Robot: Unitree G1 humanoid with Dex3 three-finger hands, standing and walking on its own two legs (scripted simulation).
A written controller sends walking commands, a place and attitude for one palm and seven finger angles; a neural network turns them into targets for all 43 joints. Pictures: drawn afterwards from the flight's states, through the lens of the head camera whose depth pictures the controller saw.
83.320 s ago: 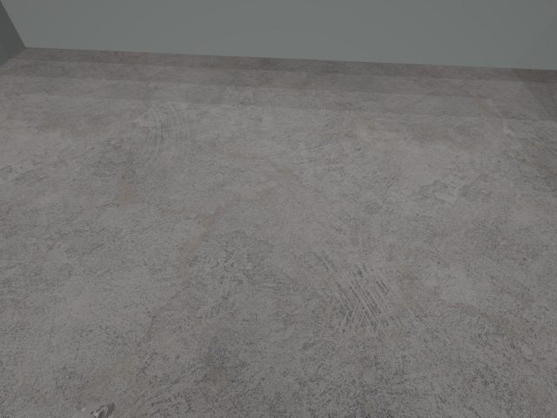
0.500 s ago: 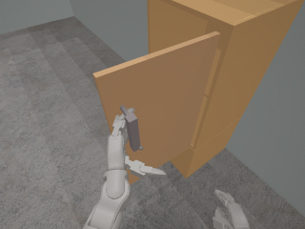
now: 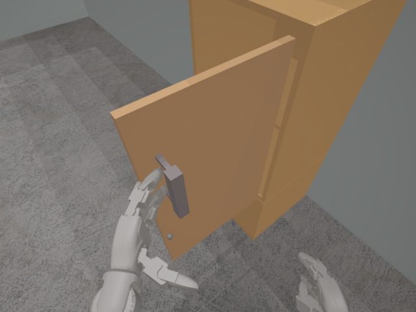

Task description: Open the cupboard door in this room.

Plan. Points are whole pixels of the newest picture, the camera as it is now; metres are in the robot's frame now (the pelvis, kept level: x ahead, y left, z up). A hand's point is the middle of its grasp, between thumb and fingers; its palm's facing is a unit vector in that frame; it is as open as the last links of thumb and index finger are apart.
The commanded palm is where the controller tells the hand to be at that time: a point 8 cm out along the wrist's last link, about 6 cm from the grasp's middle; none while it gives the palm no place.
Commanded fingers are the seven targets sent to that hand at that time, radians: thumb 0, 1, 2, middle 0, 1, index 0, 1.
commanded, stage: slide the hand sideways off the handle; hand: left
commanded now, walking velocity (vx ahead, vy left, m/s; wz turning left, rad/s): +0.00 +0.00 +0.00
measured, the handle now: (171, 186) +0.32 +0.10 +0.08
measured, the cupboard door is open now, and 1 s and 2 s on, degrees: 89 89 89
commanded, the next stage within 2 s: draw the hand back to the body in 0.60 s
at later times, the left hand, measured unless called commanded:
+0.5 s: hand (143, 261) +0.19 +0.12 +0.08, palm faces +0.01 -1.00 -0.03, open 16.3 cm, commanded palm +0.15 +0.18 +0.08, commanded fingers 0.00 -0.50 0.30 -0.15 -0.30 -0.15 -0.30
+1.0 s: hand (109, 257) +0.18 +0.16 +0.11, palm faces +0.03 -1.00 -0.06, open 16.3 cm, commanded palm +0.14 +0.22 +0.12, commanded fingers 0.00 -0.50 0.30 -0.15 -0.30 -0.15 -0.30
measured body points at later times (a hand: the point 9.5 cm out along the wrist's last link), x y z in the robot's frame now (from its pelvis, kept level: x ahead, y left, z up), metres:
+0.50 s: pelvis +0.00 -0.01 -0.01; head +0.04 -0.02 +0.44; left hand +0.18 +0.17 +0.09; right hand +0.19 -0.22 -0.08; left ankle -0.03 +0.12 -0.70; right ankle +0.02 -0.12 -0.70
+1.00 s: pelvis +0.00 +0.01 -0.01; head +0.01 -0.01 +0.44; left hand +0.18 +0.21 +0.11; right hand +0.19 -0.21 -0.07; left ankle -0.03 +0.12 -0.70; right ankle +0.02 -0.12 -0.70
